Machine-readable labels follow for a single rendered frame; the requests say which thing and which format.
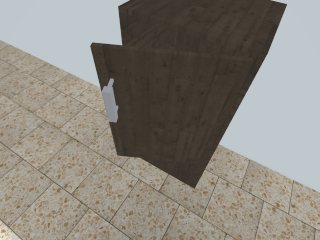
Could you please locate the handle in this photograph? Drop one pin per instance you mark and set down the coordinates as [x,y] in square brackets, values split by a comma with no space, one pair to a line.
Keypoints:
[109,101]

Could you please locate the cupboard door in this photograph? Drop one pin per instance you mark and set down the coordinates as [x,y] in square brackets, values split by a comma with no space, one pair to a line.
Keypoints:
[171,104]

